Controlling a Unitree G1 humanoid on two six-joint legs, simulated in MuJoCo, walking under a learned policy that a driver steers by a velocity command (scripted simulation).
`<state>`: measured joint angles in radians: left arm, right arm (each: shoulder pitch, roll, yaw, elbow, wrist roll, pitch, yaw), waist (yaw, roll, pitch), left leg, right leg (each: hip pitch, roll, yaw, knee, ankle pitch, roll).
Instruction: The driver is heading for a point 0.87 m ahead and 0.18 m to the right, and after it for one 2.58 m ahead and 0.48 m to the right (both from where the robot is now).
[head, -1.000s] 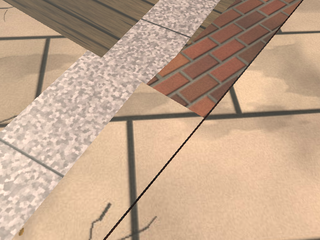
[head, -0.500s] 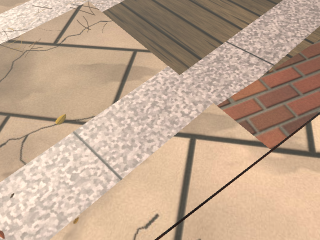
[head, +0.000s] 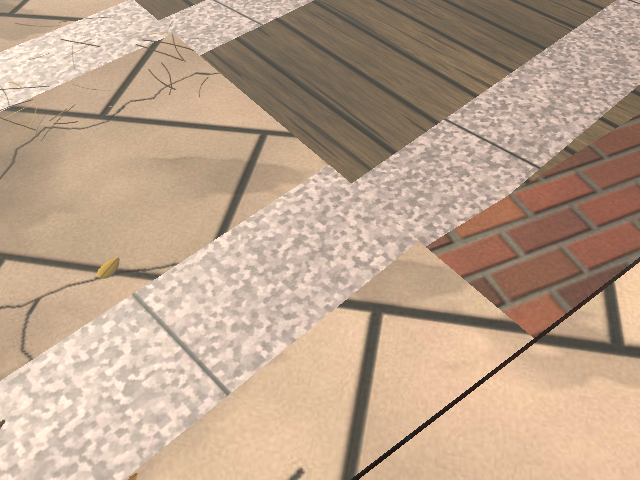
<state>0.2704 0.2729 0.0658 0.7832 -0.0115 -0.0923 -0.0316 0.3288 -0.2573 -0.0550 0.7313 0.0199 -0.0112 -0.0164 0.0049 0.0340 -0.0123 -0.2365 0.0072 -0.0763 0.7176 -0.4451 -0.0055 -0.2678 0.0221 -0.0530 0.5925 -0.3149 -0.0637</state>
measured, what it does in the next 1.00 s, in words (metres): walks ahead, turning right: left foot, then right foot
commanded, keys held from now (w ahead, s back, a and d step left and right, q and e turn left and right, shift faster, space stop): w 0.34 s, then w+e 0.66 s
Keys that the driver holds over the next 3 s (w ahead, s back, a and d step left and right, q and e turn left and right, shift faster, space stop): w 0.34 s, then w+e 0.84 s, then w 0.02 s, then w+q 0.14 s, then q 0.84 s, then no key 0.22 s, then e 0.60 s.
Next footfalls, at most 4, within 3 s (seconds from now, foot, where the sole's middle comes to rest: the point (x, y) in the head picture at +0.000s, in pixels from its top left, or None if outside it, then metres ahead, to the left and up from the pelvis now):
0.40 left None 0.39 0.15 -0.74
0.90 right None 0.43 -0.14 -0.77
1.34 left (407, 337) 0.85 -0.14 -0.73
1.78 right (499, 329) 0.87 -0.35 -0.73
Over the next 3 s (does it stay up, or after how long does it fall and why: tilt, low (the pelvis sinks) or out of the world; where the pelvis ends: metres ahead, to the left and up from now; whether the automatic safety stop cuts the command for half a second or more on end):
stays up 0.77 -0.19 0.04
